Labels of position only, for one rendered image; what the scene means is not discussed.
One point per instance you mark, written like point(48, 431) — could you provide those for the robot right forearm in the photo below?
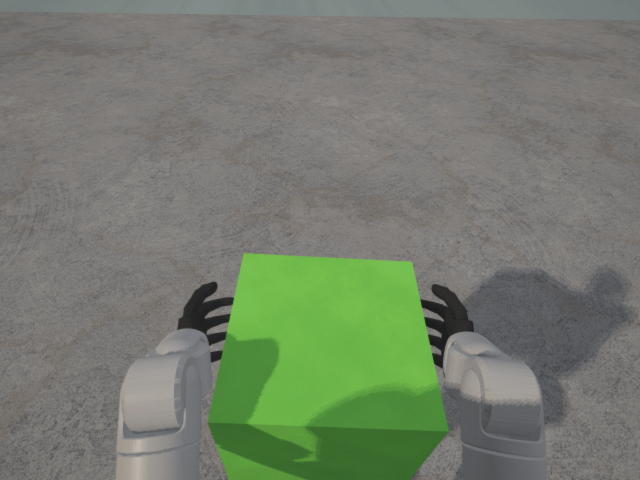
point(501, 410)

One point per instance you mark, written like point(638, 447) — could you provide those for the right robot hand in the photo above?
point(455, 319)

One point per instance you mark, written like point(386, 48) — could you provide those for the left robot hand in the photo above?
point(195, 312)

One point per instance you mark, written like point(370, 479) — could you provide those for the carton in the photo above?
point(326, 372)

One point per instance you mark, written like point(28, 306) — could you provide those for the robot left forearm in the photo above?
point(159, 422)

